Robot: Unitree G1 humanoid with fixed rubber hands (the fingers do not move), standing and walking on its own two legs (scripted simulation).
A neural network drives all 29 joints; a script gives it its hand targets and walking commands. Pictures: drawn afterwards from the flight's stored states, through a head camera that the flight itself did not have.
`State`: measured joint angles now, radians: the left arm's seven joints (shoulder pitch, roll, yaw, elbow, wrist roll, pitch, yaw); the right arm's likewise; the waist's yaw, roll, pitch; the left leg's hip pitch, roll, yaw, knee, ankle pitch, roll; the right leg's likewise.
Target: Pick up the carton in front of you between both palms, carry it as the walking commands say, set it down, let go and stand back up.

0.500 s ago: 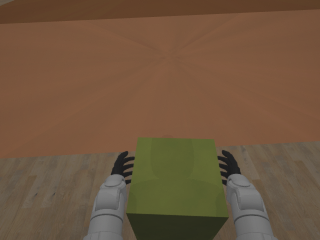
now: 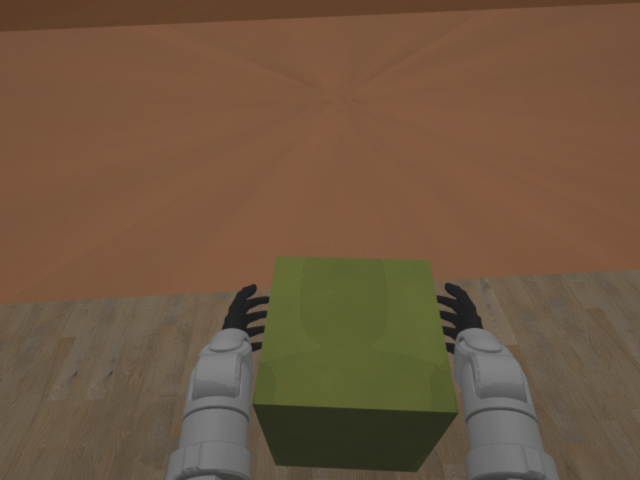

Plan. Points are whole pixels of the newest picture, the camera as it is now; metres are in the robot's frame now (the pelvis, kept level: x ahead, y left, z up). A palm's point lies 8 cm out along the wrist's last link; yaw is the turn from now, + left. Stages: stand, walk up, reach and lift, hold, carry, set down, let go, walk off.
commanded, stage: reach and lift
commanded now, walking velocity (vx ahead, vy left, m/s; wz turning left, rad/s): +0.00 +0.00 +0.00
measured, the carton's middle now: (348, 367) +0.29 +0.00 -0.04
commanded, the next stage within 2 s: hold in 0.50 s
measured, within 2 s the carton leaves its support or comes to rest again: neither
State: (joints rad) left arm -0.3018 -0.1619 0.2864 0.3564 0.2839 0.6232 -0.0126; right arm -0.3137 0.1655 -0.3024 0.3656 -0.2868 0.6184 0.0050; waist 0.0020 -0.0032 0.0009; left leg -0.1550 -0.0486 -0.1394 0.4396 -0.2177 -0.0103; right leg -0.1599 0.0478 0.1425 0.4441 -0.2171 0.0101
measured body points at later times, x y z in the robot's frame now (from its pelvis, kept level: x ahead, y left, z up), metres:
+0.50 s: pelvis +0.01 +0.00 +0.00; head -0.02 +0.00 +0.45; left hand +0.31 +0.15 +0.03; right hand +0.31 -0.15 +0.03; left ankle +0.02 +0.13 -0.74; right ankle +0.02 -0.13 -0.74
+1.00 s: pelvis +0.00 +0.00 +0.00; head -0.04 +0.00 +0.45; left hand +0.30 +0.15 +0.05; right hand +0.30 -0.15 +0.05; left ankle +0.02 +0.13 -0.74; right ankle +0.02 -0.13 -0.74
